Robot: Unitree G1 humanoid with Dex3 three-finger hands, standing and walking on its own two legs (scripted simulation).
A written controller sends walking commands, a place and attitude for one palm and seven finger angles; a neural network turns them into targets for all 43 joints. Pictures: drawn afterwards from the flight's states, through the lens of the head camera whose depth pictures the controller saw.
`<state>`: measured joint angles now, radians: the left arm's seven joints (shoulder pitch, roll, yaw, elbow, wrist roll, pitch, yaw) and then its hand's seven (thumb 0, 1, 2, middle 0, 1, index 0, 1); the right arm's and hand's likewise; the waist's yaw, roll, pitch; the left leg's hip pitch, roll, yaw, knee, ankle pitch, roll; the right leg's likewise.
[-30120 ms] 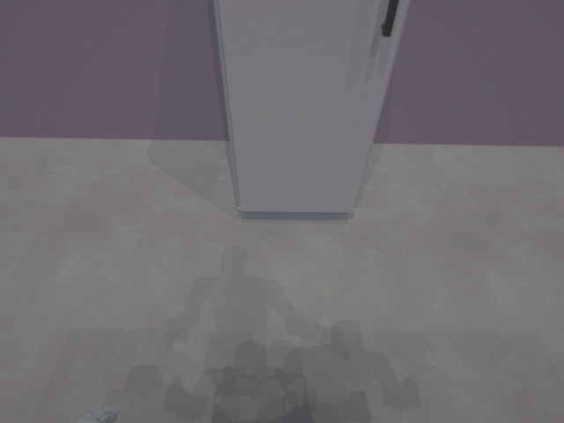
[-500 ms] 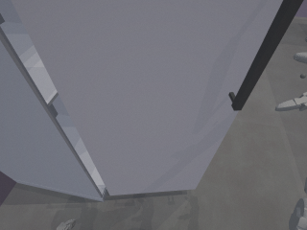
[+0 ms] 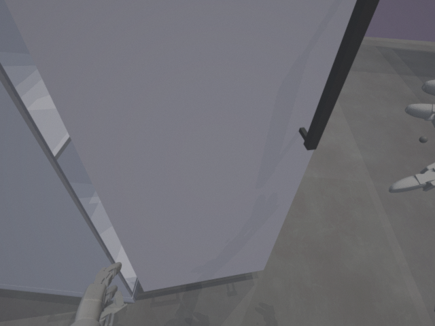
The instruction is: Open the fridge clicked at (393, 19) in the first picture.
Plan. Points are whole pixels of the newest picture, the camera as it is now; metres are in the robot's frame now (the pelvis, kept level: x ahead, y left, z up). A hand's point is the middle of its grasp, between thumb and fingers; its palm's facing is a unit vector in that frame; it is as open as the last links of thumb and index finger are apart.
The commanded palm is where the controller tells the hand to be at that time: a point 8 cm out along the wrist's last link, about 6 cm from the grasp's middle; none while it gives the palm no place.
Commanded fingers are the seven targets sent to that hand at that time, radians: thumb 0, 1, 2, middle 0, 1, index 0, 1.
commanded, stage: slip the hand off the handle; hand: right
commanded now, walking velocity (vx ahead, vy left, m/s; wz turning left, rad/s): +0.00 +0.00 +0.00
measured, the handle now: (330, 75) +0.46 -0.17 +0.26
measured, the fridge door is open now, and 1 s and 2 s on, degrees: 74 74 74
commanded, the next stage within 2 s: draw the hand back to the body in 0.12 s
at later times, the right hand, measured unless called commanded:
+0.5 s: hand (430, 169) +0.28 -0.27 +0.23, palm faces -0.07 +0.99 -0.11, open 14.7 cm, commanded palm +0.24 -0.32 +0.23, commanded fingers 0.00 0.55 -0.20 0.25 1.15 0.25 1.15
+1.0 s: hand out of the picture +0.23 -0.30 +0.19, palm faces +0.49 +0.83 -0.26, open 13.1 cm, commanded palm +0.18 -0.32 +0.20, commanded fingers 0.00 -0.14 -0.53 0.23 0.75 0.23 0.75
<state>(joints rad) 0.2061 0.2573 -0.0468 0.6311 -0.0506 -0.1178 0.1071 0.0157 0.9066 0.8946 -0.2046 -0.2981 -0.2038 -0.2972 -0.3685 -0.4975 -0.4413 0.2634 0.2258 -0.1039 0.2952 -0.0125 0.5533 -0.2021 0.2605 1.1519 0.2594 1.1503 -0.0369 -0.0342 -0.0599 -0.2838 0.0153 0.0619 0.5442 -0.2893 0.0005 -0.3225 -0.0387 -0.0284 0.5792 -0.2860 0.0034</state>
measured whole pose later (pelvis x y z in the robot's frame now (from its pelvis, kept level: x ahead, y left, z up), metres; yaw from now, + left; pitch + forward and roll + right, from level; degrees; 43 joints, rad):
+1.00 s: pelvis +0.00 -0.02 +0.01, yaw +0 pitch -3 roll +1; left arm 0.22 0.23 -0.05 0.68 -0.01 -0.19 0.07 0.02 0.90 0.89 -0.21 -0.30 -0.20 -0.30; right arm 0.18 -0.35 -0.38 -0.27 0.11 -0.05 -0.06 -0.01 0.20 -0.37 0.25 0.94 0.25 0.94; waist -0.08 -0.04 0.00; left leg -0.15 0.04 0.05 0.47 -0.26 -0.02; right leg -0.19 -0.01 -0.04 0.51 -0.26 -0.02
